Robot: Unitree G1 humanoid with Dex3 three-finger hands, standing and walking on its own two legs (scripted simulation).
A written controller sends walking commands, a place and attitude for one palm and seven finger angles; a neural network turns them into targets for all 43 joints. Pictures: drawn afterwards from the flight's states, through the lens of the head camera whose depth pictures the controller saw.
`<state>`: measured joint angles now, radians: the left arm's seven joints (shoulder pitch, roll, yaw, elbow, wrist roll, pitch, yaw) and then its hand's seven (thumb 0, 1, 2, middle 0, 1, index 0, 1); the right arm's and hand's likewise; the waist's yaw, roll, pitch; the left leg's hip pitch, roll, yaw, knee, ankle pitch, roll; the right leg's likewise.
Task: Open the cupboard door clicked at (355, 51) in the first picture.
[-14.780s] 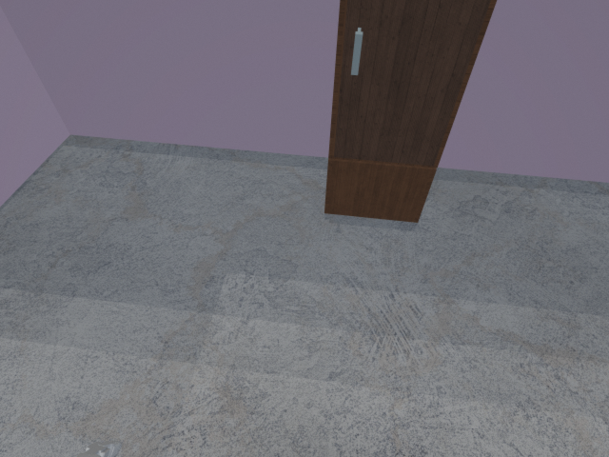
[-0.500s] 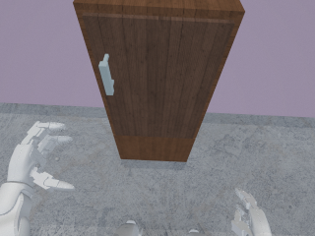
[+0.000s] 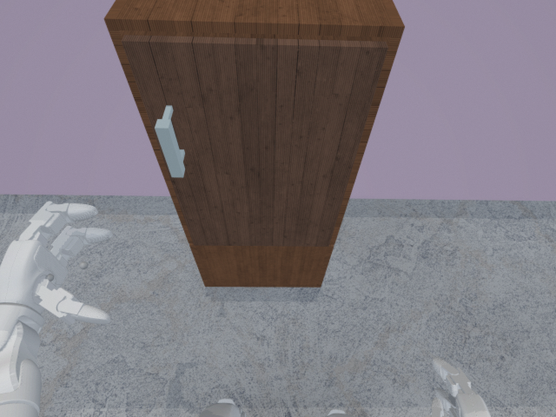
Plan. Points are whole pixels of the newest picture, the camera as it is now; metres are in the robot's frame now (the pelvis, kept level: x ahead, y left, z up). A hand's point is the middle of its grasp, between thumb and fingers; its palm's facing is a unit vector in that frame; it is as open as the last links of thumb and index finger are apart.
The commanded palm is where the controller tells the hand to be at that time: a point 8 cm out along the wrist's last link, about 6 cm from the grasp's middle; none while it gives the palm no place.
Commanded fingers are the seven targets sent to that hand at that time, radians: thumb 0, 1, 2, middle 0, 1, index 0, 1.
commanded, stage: raise the hand with hooked fingers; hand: left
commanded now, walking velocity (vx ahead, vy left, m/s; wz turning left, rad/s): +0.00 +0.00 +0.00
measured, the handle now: (173, 142) +0.55 +0.22 +0.04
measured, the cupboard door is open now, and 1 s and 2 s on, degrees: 0 0 0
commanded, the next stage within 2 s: move the hooked fingers beside the handle in 0.26 s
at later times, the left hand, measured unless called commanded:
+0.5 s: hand (85, 265) +0.29 +0.27 +0.06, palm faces +0.08 -1.00 +0.00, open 14.0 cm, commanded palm +0.28 +0.31 +0.07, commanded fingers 0.00 -0.50 0.30 -0.30 -1.20 -0.30 -1.20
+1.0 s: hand (109, 215) +0.37 +0.27 +0.06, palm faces +0.06 -1.00 -0.01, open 14.0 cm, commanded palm +0.35 +0.32 +0.06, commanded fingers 0.00 -0.50 0.30 -0.30 -1.20 -0.30 -1.20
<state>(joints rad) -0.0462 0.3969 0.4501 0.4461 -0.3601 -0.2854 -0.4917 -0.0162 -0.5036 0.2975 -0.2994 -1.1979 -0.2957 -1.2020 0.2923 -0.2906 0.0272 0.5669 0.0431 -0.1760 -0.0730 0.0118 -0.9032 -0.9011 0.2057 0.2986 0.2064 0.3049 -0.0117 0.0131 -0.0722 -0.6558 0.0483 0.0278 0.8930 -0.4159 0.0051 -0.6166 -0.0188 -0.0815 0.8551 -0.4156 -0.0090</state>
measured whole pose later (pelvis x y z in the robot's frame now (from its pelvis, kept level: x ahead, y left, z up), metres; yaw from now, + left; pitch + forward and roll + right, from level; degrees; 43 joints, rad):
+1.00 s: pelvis -0.01 +0.00 -0.01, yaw -1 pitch +13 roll -2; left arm -0.42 0.47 0.48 0.82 -0.27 -0.35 -0.47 -0.02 -0.50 0.30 -0.30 -1.20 -0.30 -1.20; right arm 0.33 -0.29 0.03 0.61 0.04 -0.09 -0.07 0.01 -0.90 -0.90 0.21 0.30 0.21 0.30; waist -0.05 0.01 -0.07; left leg -0.75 0.06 0.03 0.94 -0.42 0.01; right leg -0.71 -0.01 -0.07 0.90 -0.42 -0.01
